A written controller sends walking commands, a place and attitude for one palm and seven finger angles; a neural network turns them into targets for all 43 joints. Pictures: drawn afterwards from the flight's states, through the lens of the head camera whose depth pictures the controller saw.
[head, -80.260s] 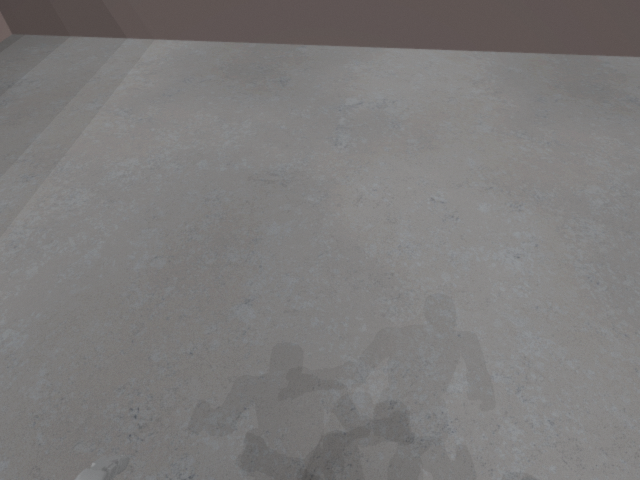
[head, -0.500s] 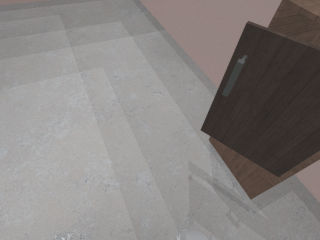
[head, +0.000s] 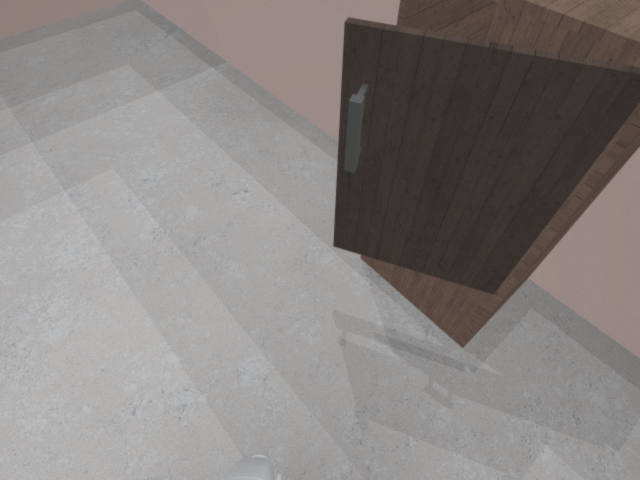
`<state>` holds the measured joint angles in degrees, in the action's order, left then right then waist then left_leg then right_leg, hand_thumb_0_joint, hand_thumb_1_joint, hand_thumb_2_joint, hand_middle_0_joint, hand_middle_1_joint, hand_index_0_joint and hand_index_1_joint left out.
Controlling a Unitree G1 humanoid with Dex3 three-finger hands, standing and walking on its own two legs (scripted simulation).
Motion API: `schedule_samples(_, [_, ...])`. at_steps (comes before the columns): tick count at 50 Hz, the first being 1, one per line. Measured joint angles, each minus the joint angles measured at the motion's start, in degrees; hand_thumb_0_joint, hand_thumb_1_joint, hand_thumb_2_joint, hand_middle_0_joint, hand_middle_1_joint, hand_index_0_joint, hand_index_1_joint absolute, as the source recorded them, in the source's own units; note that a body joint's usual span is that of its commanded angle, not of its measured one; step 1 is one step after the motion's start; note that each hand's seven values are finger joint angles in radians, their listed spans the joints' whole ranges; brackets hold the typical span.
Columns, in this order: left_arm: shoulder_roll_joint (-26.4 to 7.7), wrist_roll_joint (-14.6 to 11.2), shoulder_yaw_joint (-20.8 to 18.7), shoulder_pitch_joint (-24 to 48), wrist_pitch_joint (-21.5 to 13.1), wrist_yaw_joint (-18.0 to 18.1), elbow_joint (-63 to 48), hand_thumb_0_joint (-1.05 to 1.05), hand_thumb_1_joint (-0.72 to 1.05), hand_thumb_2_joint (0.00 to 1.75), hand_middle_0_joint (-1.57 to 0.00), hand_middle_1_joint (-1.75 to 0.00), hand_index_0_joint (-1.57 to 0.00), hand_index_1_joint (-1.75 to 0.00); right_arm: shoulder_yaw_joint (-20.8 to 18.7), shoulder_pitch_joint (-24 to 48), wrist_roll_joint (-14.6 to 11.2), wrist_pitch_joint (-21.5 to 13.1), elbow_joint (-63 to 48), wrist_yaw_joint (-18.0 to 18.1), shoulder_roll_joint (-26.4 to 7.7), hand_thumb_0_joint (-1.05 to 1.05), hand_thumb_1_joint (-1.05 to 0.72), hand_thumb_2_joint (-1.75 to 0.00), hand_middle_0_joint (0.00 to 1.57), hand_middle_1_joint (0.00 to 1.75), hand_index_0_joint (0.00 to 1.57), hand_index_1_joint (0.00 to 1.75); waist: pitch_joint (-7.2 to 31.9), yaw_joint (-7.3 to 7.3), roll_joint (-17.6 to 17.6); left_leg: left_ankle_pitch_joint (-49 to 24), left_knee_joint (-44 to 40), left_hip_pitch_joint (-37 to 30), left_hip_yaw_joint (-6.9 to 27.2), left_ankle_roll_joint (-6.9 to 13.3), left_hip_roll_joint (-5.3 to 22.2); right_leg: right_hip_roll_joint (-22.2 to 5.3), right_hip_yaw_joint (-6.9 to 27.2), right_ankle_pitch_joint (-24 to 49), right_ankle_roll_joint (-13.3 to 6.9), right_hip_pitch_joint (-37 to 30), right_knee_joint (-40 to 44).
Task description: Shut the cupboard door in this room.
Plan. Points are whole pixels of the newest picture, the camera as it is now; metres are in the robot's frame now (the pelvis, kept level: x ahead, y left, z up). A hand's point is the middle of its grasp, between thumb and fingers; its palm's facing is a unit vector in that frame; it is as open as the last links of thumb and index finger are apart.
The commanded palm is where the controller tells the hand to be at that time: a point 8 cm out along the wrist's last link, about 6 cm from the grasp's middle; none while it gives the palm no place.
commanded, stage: turn to face it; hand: left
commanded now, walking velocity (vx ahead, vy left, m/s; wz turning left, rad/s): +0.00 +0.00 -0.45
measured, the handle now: (357, 129) +0.68 -0.02 +0.02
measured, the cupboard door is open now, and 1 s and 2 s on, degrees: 28 28 28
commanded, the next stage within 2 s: take the last steps up to it in 0.34 s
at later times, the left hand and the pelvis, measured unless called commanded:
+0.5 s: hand (204, 477) +0.14 +0.17 -0.15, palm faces -0.21 -0.94 -0.28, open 7.4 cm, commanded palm none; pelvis +0.01 -0.01 -0.01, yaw -12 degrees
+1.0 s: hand (229, 443) +0.18 +0.15 -0.17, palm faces -0.27 -0.95 -0.15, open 7.4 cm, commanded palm none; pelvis +0.09 -0.02 +0.01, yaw -17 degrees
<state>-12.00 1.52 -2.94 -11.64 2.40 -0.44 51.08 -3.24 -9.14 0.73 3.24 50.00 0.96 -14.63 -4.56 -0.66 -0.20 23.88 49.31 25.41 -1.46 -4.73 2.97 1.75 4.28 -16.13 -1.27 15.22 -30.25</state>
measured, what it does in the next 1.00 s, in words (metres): steps on the spot, turning right: left foot, then right foot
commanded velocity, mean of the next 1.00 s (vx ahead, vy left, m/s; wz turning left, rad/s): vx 0.13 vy -0.03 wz -0.19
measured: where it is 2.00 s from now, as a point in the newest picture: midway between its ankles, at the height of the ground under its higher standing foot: outside the picture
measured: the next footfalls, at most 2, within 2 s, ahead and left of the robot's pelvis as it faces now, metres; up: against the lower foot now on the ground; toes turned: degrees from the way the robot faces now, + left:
left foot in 0.08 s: +0.06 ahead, +0.14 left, +0.00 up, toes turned +0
right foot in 0.40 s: +0.00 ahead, -0.11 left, +0.00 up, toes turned -14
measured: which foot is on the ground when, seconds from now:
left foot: up 0.00-0.06, down 0.08-0.42, up 0.44-0.76, down 0.78-1.00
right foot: down 0.00-0.08, up 0.10-0.38, down 0.40-0.78, up 0.80-1.00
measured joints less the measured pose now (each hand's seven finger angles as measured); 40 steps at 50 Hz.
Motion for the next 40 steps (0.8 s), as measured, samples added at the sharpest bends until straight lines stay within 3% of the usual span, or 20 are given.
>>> schedule_samples(3, [-0.6, -0.2, -0.4, -0.3, 0.5, 0.0, 0.4, 0.01, 0.9, 0.9, -0.2, -0.3, -0.2, -0.3, 0.5, -0.1, -0.2, -1.0, -0.5, 0.1, 0.8, 0.01, -0.91, -0.9, 0.2, 0.3, 0.2, 0.3, 0.8, -0.19, -1.1, -5.0, -12.0, -5.1, -0.1, 0.6, -0.9, 0.7, 1.5, -1.2, 0.9, 1.3, -2.4])
schedule_samples(4, [-0.8, -0.4, -0.5, -0.5, 0.8, 0.0, 0.4, 0.01, 0.9, 0.9, -0.2, -0.3, -0.2, -0.3, 0.8, -0.5, -0.1, -1.6, -0.8, 0.2, 0.8, 0.01, -0.91, -0.9, 0.2, 0.3, 0.2, 0.3, 1.3, -0.08, -0.8, -9.0, -16.3, -6.7, -0.1, 1.9, -0.5, 1.4, 1.7, -2.0, 1.3, 2.2, -3.9])
schedule_samples(7, [-2.2, -0.6, -1.2, 0.3, 1.6, -0.2, 0.9, 0.01, 0.91, 0.9, -0.2, -0.3, -0.2, -0.3, 1.8, -0.6, 0.8, -2.1, -0.7, 0.3, 2.3, 0.01, -0.91, -0.9, 0.2, 0.3, 0.2, 0.3, 0.7, -0.41, -2.7, -7.9, -15.0, -7.1, -2.5, 4.6, -0.1, 1.3, 0.8, -11.7, 1.7, 7.1, -18.1])
schedule_samples(9, [-2.9, -0.2, -1.7, 0.5, 1.9, -0.7, 1.1, 0.01, 0.91, 0.9, -0.2, -0.29, -0.2, -0.3, 2.4, -1.5, 1.2, -2.1, -0.7, 0.4, 3.1, 0.01, -0.91, -0.9, 0.2, 0.3, 0.2, 0.3, 0.8, -0.26, -2.8, -7.2, -16.3, -8.2, -3.6, 4.7, 0.8, 0.8, -1.4, -12.7, 2.2, 10.0, -27.2])
schedule_samples(11, [-3.2, -0.2, -1.9, 0.9, 2.1, -1.1, 1.0, 0.01, 0.91, 0.9, -0.2, -0.29, -0.2, -0.3, 2.7, -2.3, 1.4, -2.0, -0.6, 0.6, 3.5, 0.01, -0.91, -0.9, 0.2, 0.3, 0.2, 0.3, 0.7, -0.07, -2.1, -7.9, -18.2, -9.2, -4.2, 4.4, 1.7, -0.1, -3.3, -12.0, 2.8, 11.0, -31.0])
schedule_samples(15, [-2.9, -0.3, -1.7, 1.8, 1.9, -1.4, 0.4, 0.01, 0.91, 0.9, -0.19, -0.29, -0.2, -0.3, 2.5, -3.2, 1.5, -1.9, 0.5, 0.7, 3.4, 0.01, -0.91, -0.9, 0.2, 0.3, 0.2, 0.3, -0.1, 0.23, 0.0, -8.8, -19.9, -10.2, -5.6, 4.0, 3.3, -1.8, -5.5, -11.2, 3.2, 8.7, -24.2])
schedule_samples(18, [-2.4, -0.4, -1.2, 2.2, 1.4, -1.3, 0.5, 0.01, 0.91, 0.9, -0.19, -0.29, -0.2, -0.3, 2.0, -3.8, 1.4, -1.8, 1.6, 0.4, 2.8, 0.01, -0.91, -0.9, 0.21, 0.3, 0.2, 0.3, -0.4, 0.78, 1.3, -7.8, -18.6, -10.0, -6.9, 3.3, 4.3, -2.2, -6.5, -8.7, 2.8, 4.9, -14.5])
schedule_samples(20, [-2.1, -0.4, -0.9, 2.1, 0.7, -1.2, 0.4, 0.01, 0.91, 0.9, -0.19, -0.29, -0.2, -0.3, 1.5, -4.7, 1.0, -1.5, 2.3, 0.2, 2.4, 0.01, -0.91, -0.9, 0.21, 0.3, 0.2, 0.3, 0.0, 0.99, 1.7, -6.2, -15.9, -9.3, -7.8, 2.5, 4.6, -2.3, -6.8, -1.5, 2.1, 0.8, -4.9])
schedule_samples(21, [-1.9, -0.2, -0.7, 1.9, 0.2, -1.1, 0.5, 0.01, 0.91, 0.9, -0.19, -0.29, -0.2, -0.3, 1.2, -5.1, 0.7, -1.3, 2.8, 0.1, 2.0, 0.01, -0.91, -0.9, 0.21, 0.3, 0.2, 0.3, 0.4, 0.95, 1.9, -5.1, -13.8, -8.5, -8.1, 2.2, 4.9, -2.2, -6.5, -2.5, 1.5, -0.4, -2.5])
schedule_samples(24, [0.2, -0.1, 0.2, 1.9, -0.8, -0.3, 1.6, 0.01, 0.91, 0.9, -0.19, -0.29, -0.2, -0.3, 0.3, -4.7, 0.3, 0.4, 4.5, 0.3, 0.3, 0.01, -0.91, -0.9, 0.2, 0.3, 0.2, 0.3, 0.5, 1.53, 4.3, 4.8, -1.0, -4.0, -3.3, 2.1, 3.1, -1.3, -6.3, -4.2, -0.1, -0.3, -3.5])
schedule_samples(28, [1.7, -0.2, 0.7, 0.6, -1.4, 0.5, 2.4, 0.01, 0.91, 0.9, -0.2, -0.29, -0.2, -0.3, 0.2, -4.6, 0.6, 0.5, 5.6, 0.1, 0.1, 0.01, -0.91, -0.9, 0.2, 0.3, 0.2, 0.3, 1.1, 1.56, 3.5, 3.3, 9.9, 0.3, -1.8, 1.4, 0.8, -1.6, -5.4, -2.0, -0.5, -2.9, 0.6])
schedule_samples(33, [2.0, 0.0, 0.8, -1.6, -2.2, 0.4, 4.1, 0.01, 0.91, 0.9, -0.2, -0.3, -0.2, -0.3, 0.5, -4.8, 0.9, -0.4, 5.7, -0.9, 1.6, 0.01, -0.91, -0.9, 0.2, 0.3, 0.2, 0.3, 2.4, 1.17, 1.1, -0.1, 3.9, -0.2, -2.4, 1.4, 0.7, -1.2, -5.1, -1.0, -0.6, -5.8, 4.5])
schedule_samples(38, [1.5, -0.1, 0.3, -4.3, -2.3, -0.1, 6.0, 0.01, 0.91, 0.9, -0.2, -0.3, -0.2, -0.3, 1.1, -5.2, 0.9, -2.6, 5.4, -1.1, 3.1, 0.01, -0.91, -0.9, 0.2, 0.3, 0.2, 0.3, 3.5, 0.23, -1.2, -4.7, -14.2, -7.0, -3.3, 2.4, 0.0, -0.5, -4.6, -3.6, 0.1, -7.0, 2.6])
schedule_samples(40, [1.0, -0.6, 0.0, -5.2, -1.9, -0.2, 7.0, 0.01, 0.91, 0.9, -0.2, -0.3, -0.2, -0.3, 1.5, -5.3, 1.3, -4.2, 5.3, -0.8, 3.6, 0.01, -0.91, -0.9, 0.2, 0.3, 0.2, 0.3, 3.8, 0.32, -2.4, -8.1, -16.1, -8.2, -4.0, 4.9, -0.4, -0.7, -4.1, -8.3, -0.3, -4.5, -4.9])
